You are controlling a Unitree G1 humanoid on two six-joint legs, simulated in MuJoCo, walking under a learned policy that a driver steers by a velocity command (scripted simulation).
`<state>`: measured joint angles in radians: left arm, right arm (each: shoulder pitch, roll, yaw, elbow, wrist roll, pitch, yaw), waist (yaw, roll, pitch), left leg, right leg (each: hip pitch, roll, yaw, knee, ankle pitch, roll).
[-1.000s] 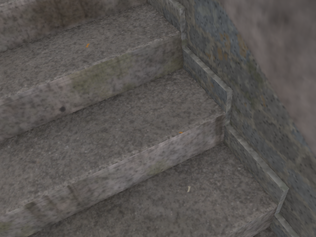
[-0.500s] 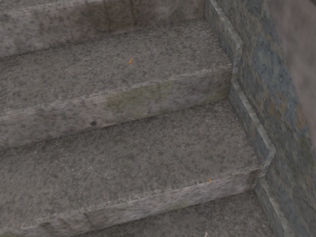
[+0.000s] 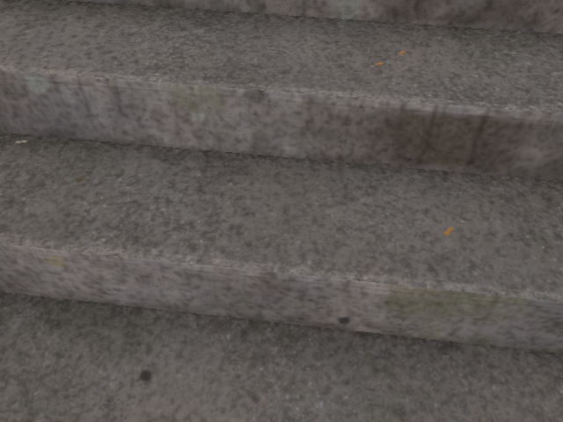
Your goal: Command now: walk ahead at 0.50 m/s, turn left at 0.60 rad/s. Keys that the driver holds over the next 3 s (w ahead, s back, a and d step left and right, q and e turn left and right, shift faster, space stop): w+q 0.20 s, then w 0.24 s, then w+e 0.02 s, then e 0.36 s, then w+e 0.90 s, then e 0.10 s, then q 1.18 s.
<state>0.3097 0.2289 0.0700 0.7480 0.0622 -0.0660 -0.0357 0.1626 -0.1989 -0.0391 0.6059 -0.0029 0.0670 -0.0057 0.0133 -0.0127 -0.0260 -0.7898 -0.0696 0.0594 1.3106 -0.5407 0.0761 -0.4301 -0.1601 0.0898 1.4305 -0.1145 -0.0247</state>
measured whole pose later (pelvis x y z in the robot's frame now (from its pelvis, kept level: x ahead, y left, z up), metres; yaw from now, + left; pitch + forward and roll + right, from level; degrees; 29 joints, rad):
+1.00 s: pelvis +0.54 +0.14 +0.30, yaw -2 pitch +5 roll +1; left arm 0.55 0.16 0.07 0.92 0.01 -0.08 0.07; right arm -0.14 -0.06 0.05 0.43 -0.03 -0.01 0.01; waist 0.13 -0.02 0.02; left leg -1.21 0.09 0.02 1.60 -0.51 0.08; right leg -0.01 0.00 0.20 0.22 -0.29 -0.04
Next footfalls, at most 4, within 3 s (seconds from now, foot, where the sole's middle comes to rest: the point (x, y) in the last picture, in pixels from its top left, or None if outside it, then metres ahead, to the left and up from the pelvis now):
0.46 right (295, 406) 0.45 0.01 -0.48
1.04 left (154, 213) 0.77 0.29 -0.31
1.70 right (341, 60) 1.07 -0.08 -0.14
2.36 left None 1.32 -0.11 0.03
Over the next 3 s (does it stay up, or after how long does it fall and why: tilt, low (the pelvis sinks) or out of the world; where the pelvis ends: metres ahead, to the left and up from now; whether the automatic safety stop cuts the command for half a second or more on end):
stays up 1.30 -0.21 0.79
